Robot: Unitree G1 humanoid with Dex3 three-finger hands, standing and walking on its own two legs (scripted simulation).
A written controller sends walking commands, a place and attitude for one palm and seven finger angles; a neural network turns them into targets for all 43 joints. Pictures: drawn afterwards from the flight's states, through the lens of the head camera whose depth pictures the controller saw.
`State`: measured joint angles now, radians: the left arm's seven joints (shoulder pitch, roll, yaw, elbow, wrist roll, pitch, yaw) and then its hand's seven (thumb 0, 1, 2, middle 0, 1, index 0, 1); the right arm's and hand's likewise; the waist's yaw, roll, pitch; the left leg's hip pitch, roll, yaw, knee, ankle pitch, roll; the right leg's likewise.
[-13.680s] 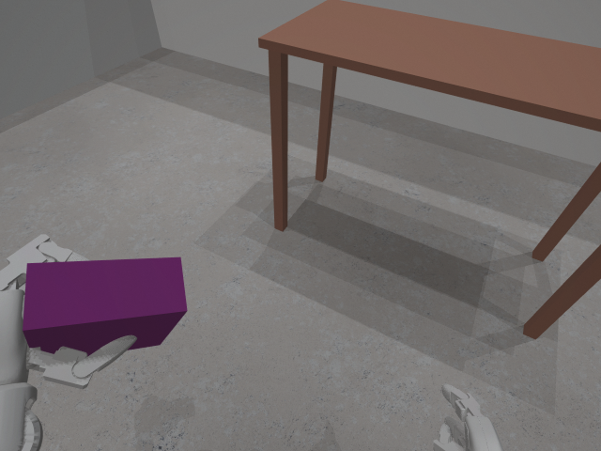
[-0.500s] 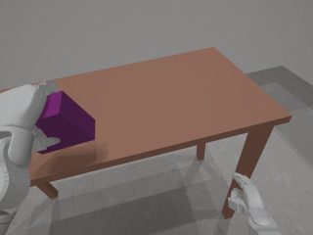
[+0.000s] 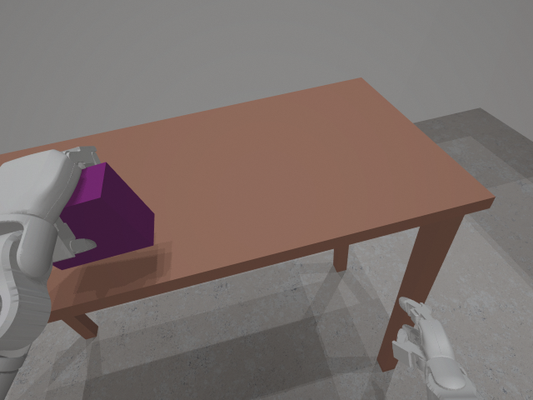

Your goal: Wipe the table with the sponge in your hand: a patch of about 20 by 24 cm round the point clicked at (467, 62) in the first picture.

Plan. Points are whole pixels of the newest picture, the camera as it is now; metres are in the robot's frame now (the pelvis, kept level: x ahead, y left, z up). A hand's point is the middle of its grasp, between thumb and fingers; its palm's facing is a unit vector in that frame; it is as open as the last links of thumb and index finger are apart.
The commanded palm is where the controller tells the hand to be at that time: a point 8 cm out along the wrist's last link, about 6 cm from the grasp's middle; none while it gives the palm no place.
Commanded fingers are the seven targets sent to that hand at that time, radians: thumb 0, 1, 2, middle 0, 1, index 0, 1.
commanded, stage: move the sponge above the wiping area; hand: left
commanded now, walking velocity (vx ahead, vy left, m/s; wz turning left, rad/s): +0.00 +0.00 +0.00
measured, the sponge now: (91, 228) +0.26 +0.29 +0.17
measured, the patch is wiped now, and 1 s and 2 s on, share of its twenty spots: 0.00 0.00 0.00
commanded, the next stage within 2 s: none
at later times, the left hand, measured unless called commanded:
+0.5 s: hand (63, 210) +0.25 +0.31 +0.21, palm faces +0.15 -0.02 -0.99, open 9.7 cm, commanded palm +0.21 +0.31 +0.28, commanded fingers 0.00 0.10 1.30 -1.20 -1.60 -1.20 -1.60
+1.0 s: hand (58, 212) +0.26 +0.33 +0.20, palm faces +0.11 -0.01 -0.99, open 9.7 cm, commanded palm +0.22 +0.33 +0.27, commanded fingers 0.00 0.10 1.30 -1.20 -1.60 -1.20 -1.60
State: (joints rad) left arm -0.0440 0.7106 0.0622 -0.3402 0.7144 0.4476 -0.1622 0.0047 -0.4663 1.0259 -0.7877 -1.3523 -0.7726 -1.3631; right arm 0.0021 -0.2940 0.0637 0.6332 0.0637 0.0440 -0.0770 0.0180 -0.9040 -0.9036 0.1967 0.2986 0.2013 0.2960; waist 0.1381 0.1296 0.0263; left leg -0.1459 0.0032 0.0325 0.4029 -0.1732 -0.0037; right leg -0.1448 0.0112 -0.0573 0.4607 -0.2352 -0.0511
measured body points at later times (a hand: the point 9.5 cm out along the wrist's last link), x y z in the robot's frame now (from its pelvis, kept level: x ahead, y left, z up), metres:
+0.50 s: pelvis +0.00 +0.01 +0.00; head -0.02 -0.04 +0.45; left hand +0.24 +0.31 +0.26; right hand +0.27 -0.18 -0.07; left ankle +0.03 +0.13 -0.74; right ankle +0.02 -0.08 -0.74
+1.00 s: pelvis +0.00 +0.01 +0.00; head -0.01 -0.04 +0.45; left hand +0.25 +0.33 +0.25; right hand +0.26 -0.18 -0.08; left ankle +0.03 +0.13 -0.74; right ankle +0.02 -0.08 -0.74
